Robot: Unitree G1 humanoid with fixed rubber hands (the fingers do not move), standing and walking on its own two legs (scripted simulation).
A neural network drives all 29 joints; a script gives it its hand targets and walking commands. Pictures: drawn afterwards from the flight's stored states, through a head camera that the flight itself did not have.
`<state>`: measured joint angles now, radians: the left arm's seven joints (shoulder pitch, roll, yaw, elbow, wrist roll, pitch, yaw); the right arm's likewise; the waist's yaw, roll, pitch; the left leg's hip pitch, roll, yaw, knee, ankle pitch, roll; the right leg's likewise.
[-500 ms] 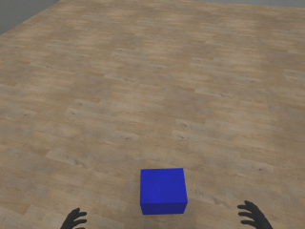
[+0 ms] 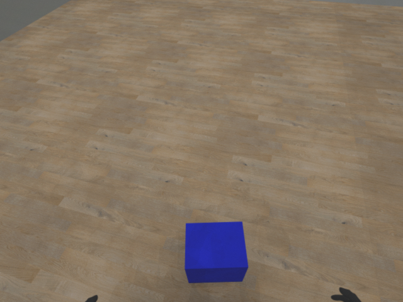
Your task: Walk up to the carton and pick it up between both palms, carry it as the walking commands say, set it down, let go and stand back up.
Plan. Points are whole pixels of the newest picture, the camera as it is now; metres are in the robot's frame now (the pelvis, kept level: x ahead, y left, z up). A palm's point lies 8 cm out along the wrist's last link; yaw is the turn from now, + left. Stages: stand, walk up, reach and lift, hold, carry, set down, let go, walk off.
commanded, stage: stand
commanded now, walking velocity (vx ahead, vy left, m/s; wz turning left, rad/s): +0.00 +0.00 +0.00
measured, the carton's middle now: (214, 253) +0.42 -0.03 -0.65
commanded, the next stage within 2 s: none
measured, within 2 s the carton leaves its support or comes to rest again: neither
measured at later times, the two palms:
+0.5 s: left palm out of the picture +0.08 +0.27 -0.11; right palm out of the picture +0.08 -0.30 -0.11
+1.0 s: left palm out of the picture +0.06 +0.27 -0.11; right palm out of the picture +0.05 -0.31 -0.11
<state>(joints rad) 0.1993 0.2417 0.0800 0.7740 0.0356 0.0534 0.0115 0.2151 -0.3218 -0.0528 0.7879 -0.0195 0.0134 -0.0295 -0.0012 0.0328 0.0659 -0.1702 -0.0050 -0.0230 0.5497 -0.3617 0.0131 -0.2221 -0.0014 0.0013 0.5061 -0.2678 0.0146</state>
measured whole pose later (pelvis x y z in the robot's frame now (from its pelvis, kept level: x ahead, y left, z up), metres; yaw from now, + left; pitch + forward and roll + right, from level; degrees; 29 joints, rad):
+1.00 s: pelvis -0.02 -0.01 +0.00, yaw +0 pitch -3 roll +0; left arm 0.20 0.28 0.08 0.92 0.04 0.02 0.01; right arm 0.21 -0.35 -0.05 0.92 -0.02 -0.01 -0.02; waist 0.00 0.02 0.05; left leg -0.15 0.00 -0.02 0.51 -0.31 0.00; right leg -0.22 0.00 0.00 0.50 -0.24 0.01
